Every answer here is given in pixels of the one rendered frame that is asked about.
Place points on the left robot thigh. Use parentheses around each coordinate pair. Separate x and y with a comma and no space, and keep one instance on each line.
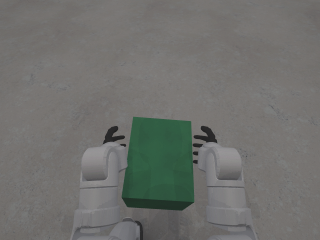
(126,230)

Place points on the robot right hand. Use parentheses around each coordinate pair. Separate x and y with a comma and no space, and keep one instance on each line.
(209,138)

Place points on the robot left hand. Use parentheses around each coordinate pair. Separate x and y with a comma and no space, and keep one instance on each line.
(109,138)

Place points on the left robot forearm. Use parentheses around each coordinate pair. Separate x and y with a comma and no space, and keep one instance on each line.
(98,207)

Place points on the robot left shin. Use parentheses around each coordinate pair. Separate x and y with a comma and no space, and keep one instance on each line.
(128,219)

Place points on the carton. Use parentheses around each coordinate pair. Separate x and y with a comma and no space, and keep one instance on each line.
(159,173)

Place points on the right robot forearm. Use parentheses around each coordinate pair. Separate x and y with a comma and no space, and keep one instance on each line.
(227,208)

